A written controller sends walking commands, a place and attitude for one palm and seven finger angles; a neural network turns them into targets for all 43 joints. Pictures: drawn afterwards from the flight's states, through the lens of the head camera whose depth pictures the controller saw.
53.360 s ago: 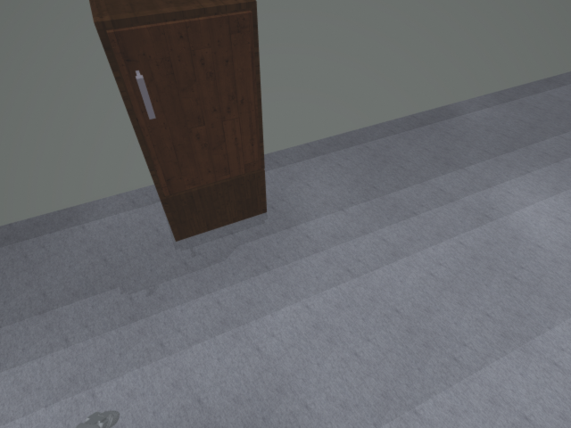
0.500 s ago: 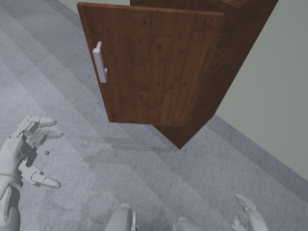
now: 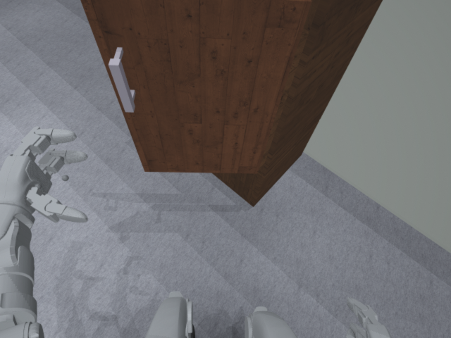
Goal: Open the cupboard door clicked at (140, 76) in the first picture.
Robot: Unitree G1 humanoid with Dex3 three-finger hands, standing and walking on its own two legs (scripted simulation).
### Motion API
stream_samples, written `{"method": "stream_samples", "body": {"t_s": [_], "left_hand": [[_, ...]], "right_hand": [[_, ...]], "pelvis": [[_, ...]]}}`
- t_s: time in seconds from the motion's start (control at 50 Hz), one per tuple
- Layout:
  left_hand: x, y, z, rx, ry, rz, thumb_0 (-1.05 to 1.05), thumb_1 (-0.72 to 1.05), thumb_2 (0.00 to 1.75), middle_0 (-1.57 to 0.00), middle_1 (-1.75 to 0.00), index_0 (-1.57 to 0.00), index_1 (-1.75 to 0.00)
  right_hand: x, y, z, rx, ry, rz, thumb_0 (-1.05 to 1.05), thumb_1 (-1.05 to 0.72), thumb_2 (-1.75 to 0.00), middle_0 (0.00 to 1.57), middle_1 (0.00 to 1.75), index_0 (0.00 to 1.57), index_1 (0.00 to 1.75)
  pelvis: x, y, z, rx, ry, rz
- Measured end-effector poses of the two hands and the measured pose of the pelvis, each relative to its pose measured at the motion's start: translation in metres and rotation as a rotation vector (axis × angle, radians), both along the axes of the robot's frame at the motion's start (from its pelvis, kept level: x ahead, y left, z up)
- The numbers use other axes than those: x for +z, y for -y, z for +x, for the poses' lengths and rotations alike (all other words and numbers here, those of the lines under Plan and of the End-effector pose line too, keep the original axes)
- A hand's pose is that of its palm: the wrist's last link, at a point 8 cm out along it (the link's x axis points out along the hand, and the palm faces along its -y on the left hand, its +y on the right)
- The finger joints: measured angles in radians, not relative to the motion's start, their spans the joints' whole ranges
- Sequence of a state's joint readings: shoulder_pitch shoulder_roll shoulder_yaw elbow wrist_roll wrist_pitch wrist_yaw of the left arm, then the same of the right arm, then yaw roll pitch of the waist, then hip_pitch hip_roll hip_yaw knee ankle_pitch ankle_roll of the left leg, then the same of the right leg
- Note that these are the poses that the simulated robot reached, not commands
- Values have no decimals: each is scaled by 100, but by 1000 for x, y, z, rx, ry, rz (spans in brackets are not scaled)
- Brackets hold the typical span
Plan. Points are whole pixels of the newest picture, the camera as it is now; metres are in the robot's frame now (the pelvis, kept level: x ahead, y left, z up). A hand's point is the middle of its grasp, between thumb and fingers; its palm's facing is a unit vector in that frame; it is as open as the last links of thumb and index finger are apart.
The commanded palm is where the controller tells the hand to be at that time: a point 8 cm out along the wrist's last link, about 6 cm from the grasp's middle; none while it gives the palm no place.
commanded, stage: move the hooked fingers beside the handle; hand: left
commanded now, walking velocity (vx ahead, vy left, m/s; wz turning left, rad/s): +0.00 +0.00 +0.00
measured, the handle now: (124, 81) +0.61 +0.23 +0.05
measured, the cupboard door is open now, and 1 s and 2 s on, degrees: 43 43 43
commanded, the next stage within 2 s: none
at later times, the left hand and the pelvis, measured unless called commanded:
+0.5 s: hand (73, 142) +0.44 +0.29 +0.05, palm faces +0.01 -1.00 -0.01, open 14.0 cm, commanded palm +0.42 +0.33 +0.05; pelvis +0.00 +0.02 -0.01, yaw -1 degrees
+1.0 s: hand (89, 110) +0.52 +0.28 +0.05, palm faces +0.03 -1.00 -0.02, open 14.0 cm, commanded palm +0.51 +0.31 +0.04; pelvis -0.01 +0.02 -0.02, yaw -2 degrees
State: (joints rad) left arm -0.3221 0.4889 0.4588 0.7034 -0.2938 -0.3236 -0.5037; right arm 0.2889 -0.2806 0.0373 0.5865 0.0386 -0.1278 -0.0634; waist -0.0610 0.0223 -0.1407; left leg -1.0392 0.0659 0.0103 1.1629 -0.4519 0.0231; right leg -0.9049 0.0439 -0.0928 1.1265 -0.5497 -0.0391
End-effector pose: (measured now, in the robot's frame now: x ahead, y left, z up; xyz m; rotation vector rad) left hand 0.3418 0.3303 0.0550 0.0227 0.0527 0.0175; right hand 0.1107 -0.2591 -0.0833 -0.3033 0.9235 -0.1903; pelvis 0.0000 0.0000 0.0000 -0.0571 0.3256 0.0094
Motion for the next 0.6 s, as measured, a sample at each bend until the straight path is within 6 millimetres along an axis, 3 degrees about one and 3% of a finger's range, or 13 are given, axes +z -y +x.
{"method": "stream_samples", "body": {"t_s": [0.22,0.6], "left_hand": [[-7,-16,24,20,25,-2,-2,-50,30,-30,-120,-30,-120],[-7,-9,91,0,14,-17,-2,-50,30,-30,-120,-30,-120]], "right_hand": [[-8,4,-32,-48,-138,-24,1,-90,-90,21,30,20,30],[-14,-11,-64,-88,-258,-36,0,-90,-90,21,30,21,30]], "pelvis": [[-4,-6,3,-7,-30,-7],[-11,-21,-4,-12,-75,-25]]}}
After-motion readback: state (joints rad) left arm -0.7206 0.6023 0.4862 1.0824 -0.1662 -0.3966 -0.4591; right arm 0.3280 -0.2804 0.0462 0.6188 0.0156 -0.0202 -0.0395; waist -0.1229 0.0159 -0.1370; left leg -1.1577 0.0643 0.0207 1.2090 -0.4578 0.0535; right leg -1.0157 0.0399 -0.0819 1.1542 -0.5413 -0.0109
